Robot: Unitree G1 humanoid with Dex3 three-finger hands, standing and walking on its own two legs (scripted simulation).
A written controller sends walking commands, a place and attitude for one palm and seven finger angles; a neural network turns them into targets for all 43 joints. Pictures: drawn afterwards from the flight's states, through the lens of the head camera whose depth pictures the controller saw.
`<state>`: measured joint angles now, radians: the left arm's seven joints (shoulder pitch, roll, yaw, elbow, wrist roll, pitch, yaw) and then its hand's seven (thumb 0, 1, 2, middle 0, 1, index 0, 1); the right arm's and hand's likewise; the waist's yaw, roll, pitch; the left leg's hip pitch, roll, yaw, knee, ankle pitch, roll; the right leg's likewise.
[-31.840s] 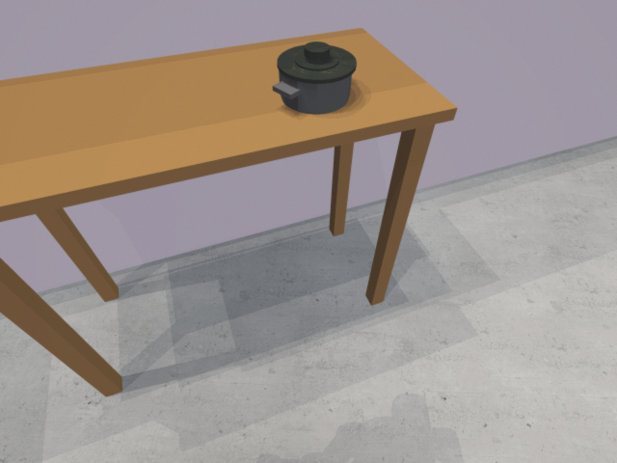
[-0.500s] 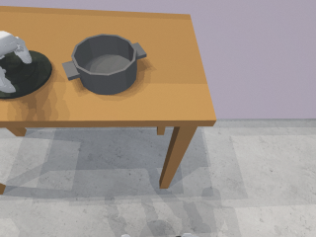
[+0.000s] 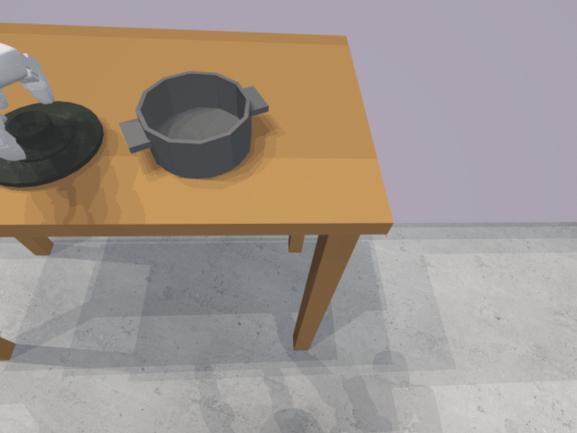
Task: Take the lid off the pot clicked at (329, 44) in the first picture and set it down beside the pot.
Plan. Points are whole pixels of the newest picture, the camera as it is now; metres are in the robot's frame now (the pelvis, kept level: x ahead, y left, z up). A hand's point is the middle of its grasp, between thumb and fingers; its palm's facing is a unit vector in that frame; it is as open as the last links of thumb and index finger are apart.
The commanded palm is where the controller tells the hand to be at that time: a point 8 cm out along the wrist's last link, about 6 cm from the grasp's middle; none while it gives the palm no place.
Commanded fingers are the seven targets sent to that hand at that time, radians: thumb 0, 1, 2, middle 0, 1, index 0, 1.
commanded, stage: raise the empty hand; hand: left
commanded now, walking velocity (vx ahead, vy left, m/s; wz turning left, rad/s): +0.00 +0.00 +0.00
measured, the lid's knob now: (31, 127) +0.51 +0.34 +0.11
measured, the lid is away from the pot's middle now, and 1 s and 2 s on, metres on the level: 0.22 0.22 0.22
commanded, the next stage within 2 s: draw the hand back to the body in 0.96 s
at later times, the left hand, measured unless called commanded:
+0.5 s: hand out of the picture +0.48 +0.33 +0.21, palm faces -0.32 -0.08 -0.94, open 11.0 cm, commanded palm +0.50 +0.33 +0.29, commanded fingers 0.00 -0.11 0.84 -0.44 -0.68 -0.44 -0.68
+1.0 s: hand out of the picture +0.48 +0.33 +0.26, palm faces -0.27 -0.08 -0.96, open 11.1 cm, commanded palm +0.49 +0.33 +0.32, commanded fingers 0.00 -0.11 0.84 -0.44 -0.68 -0.44 -0.68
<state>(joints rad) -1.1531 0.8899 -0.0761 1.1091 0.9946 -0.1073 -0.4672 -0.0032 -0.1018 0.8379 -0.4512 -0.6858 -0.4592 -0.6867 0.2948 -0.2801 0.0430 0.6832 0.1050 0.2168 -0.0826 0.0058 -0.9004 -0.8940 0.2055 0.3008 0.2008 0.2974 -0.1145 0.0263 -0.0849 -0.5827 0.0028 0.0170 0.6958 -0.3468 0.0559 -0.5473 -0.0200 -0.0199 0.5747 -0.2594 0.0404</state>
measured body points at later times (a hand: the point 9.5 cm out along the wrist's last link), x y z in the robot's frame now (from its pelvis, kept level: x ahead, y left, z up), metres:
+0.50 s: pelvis +0.01 +0.00 +0.01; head +0.08 +0.01 +0.45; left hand +0.49 +0.33 +0.27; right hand +0.05 -0.28 -0.12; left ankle -0.01 +0.08 -0.72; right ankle +0.00 -0.16 -0.72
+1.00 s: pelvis +0.01 -0.01 +0.01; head +0.08 -0.01 +0.46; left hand +0.49 +0.33 +0.31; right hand +0.06 -0.28 -0.12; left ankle -0.01 +0.08 -0.72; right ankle +0.00 -0.16 -0.72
